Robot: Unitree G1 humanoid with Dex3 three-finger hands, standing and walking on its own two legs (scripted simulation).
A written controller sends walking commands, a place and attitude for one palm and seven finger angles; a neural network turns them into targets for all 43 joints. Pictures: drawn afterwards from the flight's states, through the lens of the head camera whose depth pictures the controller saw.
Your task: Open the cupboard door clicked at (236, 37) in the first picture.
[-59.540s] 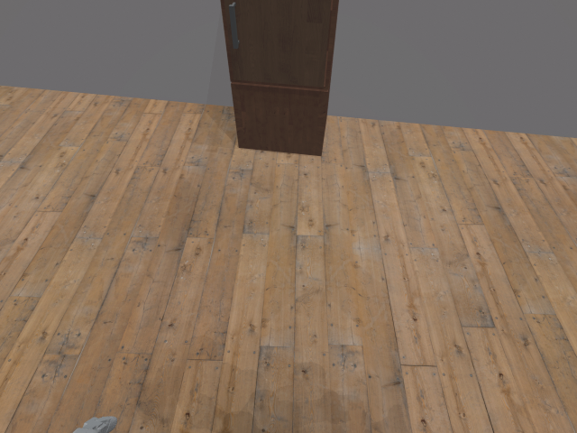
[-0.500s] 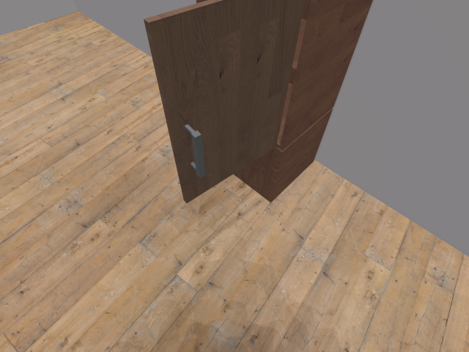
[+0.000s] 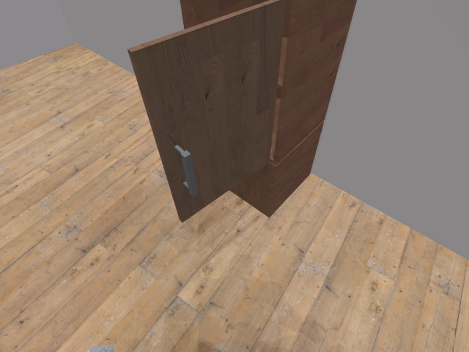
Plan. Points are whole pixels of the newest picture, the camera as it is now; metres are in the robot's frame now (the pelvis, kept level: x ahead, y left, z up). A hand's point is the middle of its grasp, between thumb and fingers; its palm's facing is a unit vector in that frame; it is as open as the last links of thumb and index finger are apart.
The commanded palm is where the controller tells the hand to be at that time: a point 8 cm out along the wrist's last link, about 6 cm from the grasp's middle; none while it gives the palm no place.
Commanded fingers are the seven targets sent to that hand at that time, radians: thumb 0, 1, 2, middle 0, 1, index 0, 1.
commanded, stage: let the arm hang, fingers relaxed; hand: left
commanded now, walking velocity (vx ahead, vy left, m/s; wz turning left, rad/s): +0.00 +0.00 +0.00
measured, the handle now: (186, 171) +0.58 +0.16 -0.11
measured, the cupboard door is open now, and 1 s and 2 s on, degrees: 83 83 83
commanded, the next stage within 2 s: look to check the result in 0.06 s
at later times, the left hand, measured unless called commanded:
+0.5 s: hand out of the picture +0.08 +0.22 -0.16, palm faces -0.03 -0.94 -0.33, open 7.4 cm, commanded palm none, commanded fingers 0.00 0.90 0.90 -0.20 -0.30 -0.20 -0.30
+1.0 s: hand out of the picture +0.10 +0.22 -0.16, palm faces -0.03 -0.95 -0.31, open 7.4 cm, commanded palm none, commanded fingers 0.00 0.90 0.90 -0.20 -0.30 -0.20 -0.30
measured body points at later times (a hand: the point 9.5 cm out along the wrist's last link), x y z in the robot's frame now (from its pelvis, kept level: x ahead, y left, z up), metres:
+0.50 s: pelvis +0.02 -0.01 +0.00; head +0.05 -0.02 +0.45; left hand +0.08 +0.27 -0.14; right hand +0.08 -0.29 -0.15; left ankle +0.02 +0.12 -0.75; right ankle -0.01 -0.09 -0.75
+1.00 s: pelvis +0.03 -0.01 +0.00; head +0.05 -0.02 +0.45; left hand +0.10 +0.27 -0.14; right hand +0.08 -0.29 -0.15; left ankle +0.02 +0.12 -0.75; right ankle -0.01 -0.09 -0.75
